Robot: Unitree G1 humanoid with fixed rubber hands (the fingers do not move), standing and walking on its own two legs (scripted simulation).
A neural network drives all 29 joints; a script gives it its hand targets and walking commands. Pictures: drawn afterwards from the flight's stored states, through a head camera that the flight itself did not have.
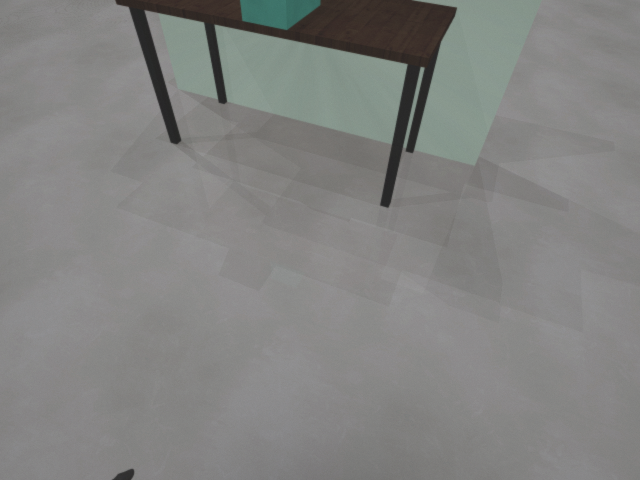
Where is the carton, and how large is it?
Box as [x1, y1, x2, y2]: [240, 0, 320, 29]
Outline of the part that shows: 242,20 287,29 318,6 320,0 240,0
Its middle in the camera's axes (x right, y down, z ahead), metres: -0.15 -0.94 +1.41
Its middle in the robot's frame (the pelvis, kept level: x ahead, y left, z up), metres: +1.70 +0.10 +0.04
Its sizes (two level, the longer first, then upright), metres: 0.297 0.184 0.198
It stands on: a table, 0.71 m high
